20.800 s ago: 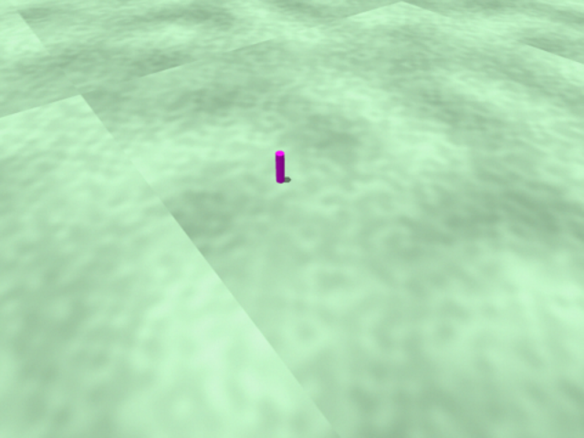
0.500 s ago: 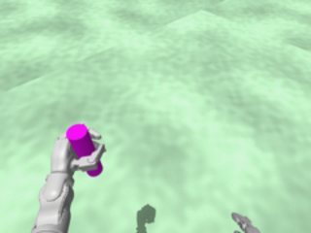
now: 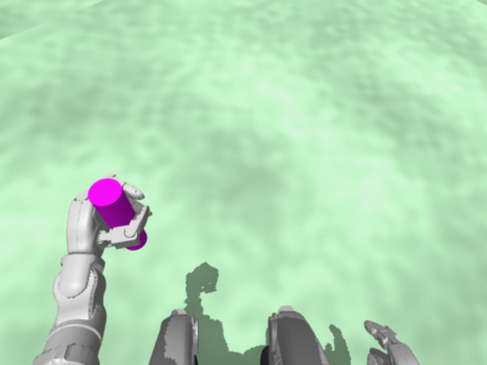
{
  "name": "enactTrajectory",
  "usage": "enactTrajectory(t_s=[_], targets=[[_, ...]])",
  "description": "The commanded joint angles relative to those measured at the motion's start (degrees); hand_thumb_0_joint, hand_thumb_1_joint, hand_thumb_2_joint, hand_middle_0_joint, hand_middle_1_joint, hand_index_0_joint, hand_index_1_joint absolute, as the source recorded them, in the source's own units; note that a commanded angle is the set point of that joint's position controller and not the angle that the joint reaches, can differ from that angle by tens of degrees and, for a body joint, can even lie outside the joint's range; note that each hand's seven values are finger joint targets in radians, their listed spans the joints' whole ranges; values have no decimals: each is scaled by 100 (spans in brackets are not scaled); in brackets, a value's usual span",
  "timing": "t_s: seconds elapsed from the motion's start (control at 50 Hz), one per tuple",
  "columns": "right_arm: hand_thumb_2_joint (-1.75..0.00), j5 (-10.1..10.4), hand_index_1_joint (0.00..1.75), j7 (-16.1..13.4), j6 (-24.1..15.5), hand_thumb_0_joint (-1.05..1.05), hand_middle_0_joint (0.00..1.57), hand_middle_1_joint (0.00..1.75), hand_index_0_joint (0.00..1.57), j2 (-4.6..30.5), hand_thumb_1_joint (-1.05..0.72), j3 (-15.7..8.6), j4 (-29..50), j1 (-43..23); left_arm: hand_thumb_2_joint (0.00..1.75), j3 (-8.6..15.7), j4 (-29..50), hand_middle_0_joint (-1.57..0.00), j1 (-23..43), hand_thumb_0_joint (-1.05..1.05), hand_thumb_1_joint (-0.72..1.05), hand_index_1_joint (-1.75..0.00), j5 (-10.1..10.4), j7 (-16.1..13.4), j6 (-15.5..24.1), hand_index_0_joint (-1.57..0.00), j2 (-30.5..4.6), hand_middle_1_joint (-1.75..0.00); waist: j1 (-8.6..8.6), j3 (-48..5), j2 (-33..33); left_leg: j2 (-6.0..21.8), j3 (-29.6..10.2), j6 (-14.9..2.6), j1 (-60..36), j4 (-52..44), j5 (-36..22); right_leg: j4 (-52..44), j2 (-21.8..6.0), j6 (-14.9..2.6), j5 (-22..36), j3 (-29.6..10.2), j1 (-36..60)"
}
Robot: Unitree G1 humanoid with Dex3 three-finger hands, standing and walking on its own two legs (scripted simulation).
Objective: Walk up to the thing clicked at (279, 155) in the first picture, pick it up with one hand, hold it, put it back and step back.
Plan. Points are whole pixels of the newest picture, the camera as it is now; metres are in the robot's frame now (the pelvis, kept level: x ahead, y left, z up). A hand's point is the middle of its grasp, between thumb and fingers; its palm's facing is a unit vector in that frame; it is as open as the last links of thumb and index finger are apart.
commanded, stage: crouch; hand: left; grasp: from the side
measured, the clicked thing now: (122, 219) +0.37 +0.19 -0.02
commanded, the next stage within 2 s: lower in 1.32 s
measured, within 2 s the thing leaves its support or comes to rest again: neither
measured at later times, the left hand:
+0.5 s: hand (153, 254) +0.38 +0.18 -0.25, palm faces +0.06 -1.00 -0.01, open 5.8 cm
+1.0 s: hand (157, 260) +0.39 +0.19 -0.36, palm faces +0.04 -1.00 +0.00, open 5.7 cm
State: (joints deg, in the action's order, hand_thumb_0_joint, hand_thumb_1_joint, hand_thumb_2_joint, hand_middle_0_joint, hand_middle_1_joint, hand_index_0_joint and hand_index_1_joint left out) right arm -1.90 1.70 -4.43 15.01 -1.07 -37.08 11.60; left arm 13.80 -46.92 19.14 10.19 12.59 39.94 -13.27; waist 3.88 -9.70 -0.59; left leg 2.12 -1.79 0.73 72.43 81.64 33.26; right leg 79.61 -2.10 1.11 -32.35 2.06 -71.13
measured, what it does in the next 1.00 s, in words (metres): lowers itself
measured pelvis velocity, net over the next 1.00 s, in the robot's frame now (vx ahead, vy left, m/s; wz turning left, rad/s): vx -0.06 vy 0.00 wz -0.09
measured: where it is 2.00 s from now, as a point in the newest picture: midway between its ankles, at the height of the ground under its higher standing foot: outside the picture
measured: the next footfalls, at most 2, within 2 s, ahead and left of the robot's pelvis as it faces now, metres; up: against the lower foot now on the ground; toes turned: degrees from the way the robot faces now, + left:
none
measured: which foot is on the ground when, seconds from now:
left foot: down 0.00-1.00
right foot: down 0.00-1.00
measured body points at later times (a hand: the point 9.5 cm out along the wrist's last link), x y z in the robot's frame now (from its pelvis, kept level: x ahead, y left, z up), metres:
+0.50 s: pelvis -0.05 +0.00 -0.20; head +0.15 +0.03 +0.20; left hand +0.37 +0.24 -0.24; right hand +0.08 -0.27 -0.33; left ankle +0.04 +0.12 -0.59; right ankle +0.04 -0.13 -0.59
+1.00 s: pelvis -0.06 +0.00 -0.30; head +0.15 +0.05 +0.10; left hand +0.39 +0.25 -0.36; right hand +0.04 -0.28 -0.41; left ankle +0.04 +0.12 -0.59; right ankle +0.04 -0.13 -0.59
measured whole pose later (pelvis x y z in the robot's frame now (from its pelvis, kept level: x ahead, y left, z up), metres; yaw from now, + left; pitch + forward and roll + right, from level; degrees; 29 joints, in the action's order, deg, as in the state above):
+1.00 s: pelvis -0.06 +0.00 -0.30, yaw -5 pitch +28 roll -6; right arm -8.3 6.2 -1.5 17.0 5.6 -41.9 3.6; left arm 25.7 -65.3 37.6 6.0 14.2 47.1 -25.2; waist 8.7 -1.6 -2.9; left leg 0.9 -8.2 1.3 128.6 139.0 38.8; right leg 134.1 -1.1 1.4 -36.8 3.8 -125.5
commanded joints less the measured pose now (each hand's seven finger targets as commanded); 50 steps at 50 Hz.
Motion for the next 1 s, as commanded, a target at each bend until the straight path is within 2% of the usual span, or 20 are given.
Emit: enactTrajectory(t_s=[0.0, 0.04, 0.16, 0.22, 0.26, 0.28, 0.3, 0.32, 0.36, 0.4, 0.42, 0.46, 0.52, 0.54, 0.6, 0.78, 0.86, 0.88, 0.9, 0.98], targets=[[-90, -29, 30, -8, -174, 0, 20, 30, 20, 936, -88, -297, 516, 112, 126, 284, 947, -137, 1931, 0, 51, -141, 53, 84, 629, -138, -903, -141, -20, -2840, 533, -186, -136, -98, -922, -176, -1258, 22, 197, -307, 1127, -41, 157], [-90, -54, 30, 14, -142, 0, 20, 30, 20, 1000, -88, -298, 462, 106, 126, 491, 734, -134, 1839, 0, 53, -138, 98, 82, 646, -134, -979, -138, -99, -2947, 516, -184, -182, -91, -653, 92, -1243, 333, 192, -311, 1066, -9, -141], [-90, -140, 30, 111, -72, 0, 20, 30, 20, 1063, -88, -310, 200, 159, 129, 672, 346, -134, 2046, 0, 62, -139, 30, 171, 695, -134, -1112, -139, 7, -3474, 302, -200, -126, -160, 188, 1094, -1394, 1126, 202, -296, 1223, -30, -710], [-90, -203, 30, 165, -80, 0, 20, 30, 20, 1028, -89, -294, 123, 104, 127, 562, 223, -132, 2448, 0, 59, -138, -21, 214, 772, -133, -1044, -138, 140, -3349, 304, -210, -79, -165, 823, 1495, -925, 1448, 202, -295, 869, -62, -1158], [-90, -252, 30, 181, -71, 0, 20, 30, 20, 1002, -88, -254, 72, 87, 126, 850, 39, -130, 2762, 0, 56, -136, -64, 136, 861, -130, -1342, -136, 123, -3344, 229, -211, -25, -166, 1336, 1776, -500, 1629, 198, -277, 504, -114, -1281], [-90, -271, 30, 190, -73, 0, 20, 30, 20, 1004, -89, -265, 78, 38, 126, 808, -126, -131, 2748, 0, 55, -137, -91, 131, 890, -131, -1285, -137, 169, -3208, 134, -217, 3, -174, 1608, 1895, -200, 1651, 188, -264, 237, -160, -1392], [-90, -301, 30, 220, -82, 0, 20, 30, 20, 987, -88, -234, 49, 68, 126, 763, -106, -130, 2786, 0, 56, -137, -100, 123, 936, -130, -1226, -137, 181, -3339, 173, -230, 23, -166, 1777, 2035, -205, 1773, 179, -258, 250, -168, -1345], [-90, -324, 30, 236, -80, 0, 20, 30, 20, 999, -88, -209, 26, 57, 127, 935, -181, -131, 2792, 0, 59, -137, -110, 100, 972, -131, -1378, -137, 119, -3420, 125, -237, 54, -167, 1907, 2174, -290, 1892, 172, -244, 314, -183, -1324], [-90, -361, 30, 254, -77, 0, 20, 30, 20, 1045, -89, -216, -10, -8, 128, 886, -179, -131, 2930, 0, 58, -138, -188, 114, 1033, -131, -1401, -138, 106, -3394, 355, -231, 64, -151, 1903, 2329, -125, 2151, 186, -275, 138, -99, -1762], [-90, -383, 30, 274, -65, 0, 20, 30, 20, 1088, -89, -205, -38, 25, 130, 1081, -195, -132, 3078, 0, 57, -139, -233, 61, 1076, -132, -1591, -139, 89, -3568, 454, -236, 94, -138, 2033, 2505, -133, 2401, 200, -286, 184, -22, -1891], [-90, -382, 30, 282, -53, 0, 20, 30, 20, 1087, -89, -202, -60, -40, 129, 1004, -303, -131, 3080, 0, 55, -139, -255, 62, 1088, -131, -1534, -138, 131, -3438, 380, -222, 83, -142, 2119, 2572, 67, 2481, 215, -289, 0, 23, -2122], [-90, -404, 30, 276, -34, 0, 20, 30, 20, 1127, -89, -202, -75, -20, 130, 1132, -128, -131, 3284, 0, 54, -139, -281, 31, 1138, -131, -1750, -138, 125, -3563, 525, -233, 116, -140, 2275, 2731, 151, 2658, 218, -290, -59, 50, -2218], [-91, -431, 30, 282, -13, 0, 20, 30, 20, 1180, -89, -177, -193, 32, 130, 1070, -236, -131, 3435, 0, 57, -139, -328, 38, 1117, -131, -1703, -138, 230, -3616, 704, -229, 99, -129, 2279, 2970, 56, 3016, 228, -311, 120, 199, -2549], [-91, -424, 30, 279, 6, 0, 20, 30, 20, 1219, -89, -181, -165, 15, 129, 1142, -220, -130, 3522, 0, 56, -137, -327, 22, 1114, -129, -1825, -136, 220, -3601, 697, -233, 97, -133, 2410, 3022, 91, 3108, 232, -310, 97, 232, -2617], [-90, -458, 30, 301, 42, 0, 20, 30, 20, 1250, -89, -141, -245, 9, 129, 1057, -663, -130, 3318, 0, 57, -137, -384, 49, 1046, -130, -1667, -136, 288, -3298, 633, -226, 75, -134, 2621, 3219, 172, 3330, 239, -307, 24, 318, -2921], [-90, -541, 30, 350, 145, 0, 20, 30, 20, 1464, -88, 55, -214, -112, 127, 1243, -849, -128, 3413, 0, 59, -135, -353, 128, 1074, -129, -2026, -136, 436, -2860, 751, -223, -44, -149, 3182, 3735, 473, 3839, 273, -280, -148, 517, -3377], [-90, -592, 30, 371, 181, 0, 20, 30, 20, 1532, -89, 158, -224, -98, 127, 1346, -719, -127, 3449, 0, 58, -135, -344, 149, 1098, -128, -2247, -136, 447, -2963, 872, -212, -75, -132, 3236, 3981, 201, 4029, 295, -274, 112, 543, -3320], [-90, -601, 30, 379, 189, 0, 20, 30, 20, 1561, -88, 181, -232, -141, 128, 1350, -796, -127, 3396, 0, 59, -135, -349, 145, 1087, -127, -2282, -135, 431, -2832, 874, -202, -91, -124, 3283, 3999, 242, 4077, 296, -284, 61, 561, -3422], [-90, -624, 30, 385, 196, 0, 20, 30, 20, 1543, -89, 212, -196, -141, 127, 1234, -701, -128, 3572, 0, 57, -135, -348, 147, 1106, -129, -2192, -136, 544, -2851, 918, -192, -121, -126, 3314, 4059, 286, 4097, 305, -277, 64, 577, -3442], [-90, -684, 30, 400, 229, 0, 20, 30, 20, 1650, -88, 270, -176, -210, 127, 1346, -710, -128, 3426, 0, 58, -135, -317, 145, 1156, -128, -2350, -135, 521, -2755, 947, -186, -154, -122, 3416, 4205, 331, 4176, 345, -268, 49, 644, -3449]])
